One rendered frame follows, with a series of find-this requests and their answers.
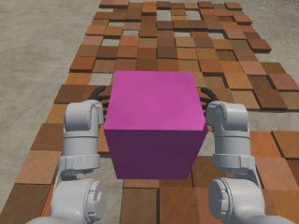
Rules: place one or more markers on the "right robot forearm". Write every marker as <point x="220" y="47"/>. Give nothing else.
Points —
<point x="232" y="155"/>

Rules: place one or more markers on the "robot left hand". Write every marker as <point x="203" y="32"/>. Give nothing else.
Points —
<point x="94" y="96"/>

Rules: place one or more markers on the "robot right hand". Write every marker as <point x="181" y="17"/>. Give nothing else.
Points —
<point x="211" y="95"/>

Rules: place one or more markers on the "left robot forearm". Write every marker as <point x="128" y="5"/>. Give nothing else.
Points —
<point x="80" y="145"/>

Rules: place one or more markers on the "robot left upper arm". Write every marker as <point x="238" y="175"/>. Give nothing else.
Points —
<point x="76" y="201"/>

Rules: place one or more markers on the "robot right upper arm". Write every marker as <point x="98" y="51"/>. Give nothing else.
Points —
<point x="236" y="200"/>

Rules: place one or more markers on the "carton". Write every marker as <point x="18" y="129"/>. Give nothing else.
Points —
<point x="155" y="124"/>

